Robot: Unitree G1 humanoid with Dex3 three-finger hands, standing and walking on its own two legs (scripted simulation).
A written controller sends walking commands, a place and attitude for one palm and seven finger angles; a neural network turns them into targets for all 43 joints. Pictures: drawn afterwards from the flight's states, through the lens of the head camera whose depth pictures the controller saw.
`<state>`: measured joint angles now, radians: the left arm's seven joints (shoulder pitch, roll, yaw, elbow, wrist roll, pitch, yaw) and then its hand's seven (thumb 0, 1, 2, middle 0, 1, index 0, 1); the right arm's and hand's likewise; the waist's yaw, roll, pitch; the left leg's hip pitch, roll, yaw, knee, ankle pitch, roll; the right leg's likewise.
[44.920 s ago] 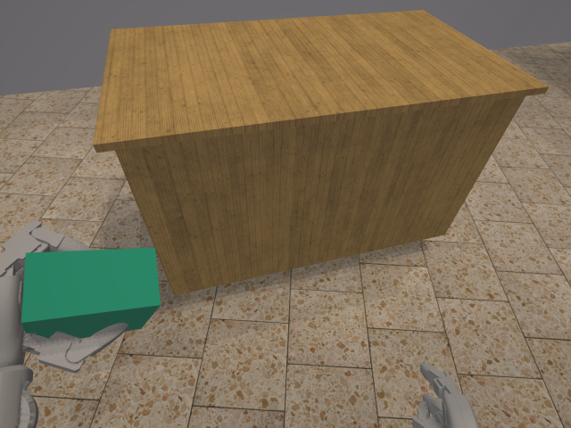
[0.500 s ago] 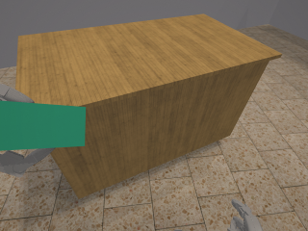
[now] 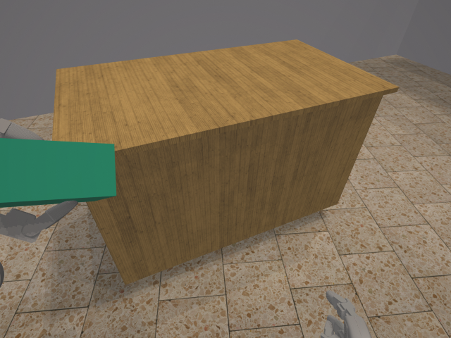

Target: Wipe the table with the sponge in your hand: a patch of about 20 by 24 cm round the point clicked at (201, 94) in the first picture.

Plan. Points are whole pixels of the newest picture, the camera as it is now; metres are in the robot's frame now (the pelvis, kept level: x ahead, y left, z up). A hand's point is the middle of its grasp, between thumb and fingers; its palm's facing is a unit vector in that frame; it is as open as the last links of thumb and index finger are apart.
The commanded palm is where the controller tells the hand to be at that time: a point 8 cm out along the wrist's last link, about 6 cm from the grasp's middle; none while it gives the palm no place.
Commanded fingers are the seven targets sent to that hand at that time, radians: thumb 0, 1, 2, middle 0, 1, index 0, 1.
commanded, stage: stop stepping back and stand still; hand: left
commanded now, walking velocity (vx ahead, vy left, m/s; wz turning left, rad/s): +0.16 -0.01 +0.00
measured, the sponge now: (70, 176) +0.24 +0.21 +0.25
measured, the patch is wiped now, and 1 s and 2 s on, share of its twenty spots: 1.00 1.00 1.00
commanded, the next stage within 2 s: stand and wait in 0.30 s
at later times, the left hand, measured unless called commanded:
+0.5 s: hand (47, 187) +0.23 +0.23 +0.24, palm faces +0.50 -0.79 -0.34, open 10.3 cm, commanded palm +0.16 +0.28 +0.26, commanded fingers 0.00 0.10 1.30 -1.20 -1.60 -1.20 -1.60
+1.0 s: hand (40, 182) +0.24 +0.25 +0.24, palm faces +0.45 -0.81 -0.37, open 10.3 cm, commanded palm +0.18 +0.29 +0.26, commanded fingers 0.00 0.10 1.30 -1.20 -1.60 -1.20 -1.60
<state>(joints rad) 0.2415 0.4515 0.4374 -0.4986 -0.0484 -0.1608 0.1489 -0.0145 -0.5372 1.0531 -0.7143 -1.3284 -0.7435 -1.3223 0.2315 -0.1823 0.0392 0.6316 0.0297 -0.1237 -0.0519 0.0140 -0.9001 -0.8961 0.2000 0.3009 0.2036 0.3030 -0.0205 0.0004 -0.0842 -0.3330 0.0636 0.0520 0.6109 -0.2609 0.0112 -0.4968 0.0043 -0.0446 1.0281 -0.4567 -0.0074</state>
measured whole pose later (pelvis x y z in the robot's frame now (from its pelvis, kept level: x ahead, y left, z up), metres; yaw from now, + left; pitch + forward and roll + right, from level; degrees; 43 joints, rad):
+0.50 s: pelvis +0.01 -0.01 +0.00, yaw +2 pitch -1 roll -1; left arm 0.33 0.39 0.42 -0.54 -0.05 -0.15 0.15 -0.01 -0.54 1.05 -0.71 -1.33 -0.74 -1.33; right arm 0.22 -0.22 0.01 0.65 0.02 -0.10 -0.05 0.01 -0.90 -0.90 0.20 0.30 0.20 0.30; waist -0.03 0.04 -0.03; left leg -0.33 0.06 0.00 0.70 -0.31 0.01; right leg -0.28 0.02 -0.05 0.59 -0.29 -0.03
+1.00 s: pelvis +0.02 +0.01 +0.01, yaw +0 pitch +0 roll -1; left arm 0.39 0.40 0.41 -0.62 -0.06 -0.17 0.15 -0.02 -0.54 1.05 -0.71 -1.33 -0.74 -1.33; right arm 0.13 -0.20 0.04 0.61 0.02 -0.07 -0.05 0.01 -0.90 -0.90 0.20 0.30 0.20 0.30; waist 0.00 0.00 0.01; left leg -0.24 0.04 0.04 0.51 -0.27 0.00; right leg -0.23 0.01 -0.01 0.46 -0.23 0.01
